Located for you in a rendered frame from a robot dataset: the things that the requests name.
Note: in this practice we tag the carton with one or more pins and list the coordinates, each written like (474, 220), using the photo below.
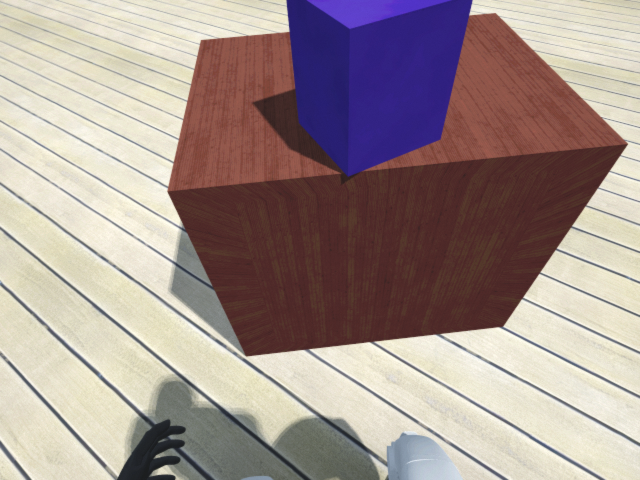
(373, 78)

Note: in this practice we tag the pedestal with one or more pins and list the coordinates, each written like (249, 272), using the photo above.
(446, 238)

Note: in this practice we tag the robot right thigh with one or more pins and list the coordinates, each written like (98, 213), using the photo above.
(417, 457)

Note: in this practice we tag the robot left hand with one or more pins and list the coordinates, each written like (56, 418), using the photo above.
(141, 463)

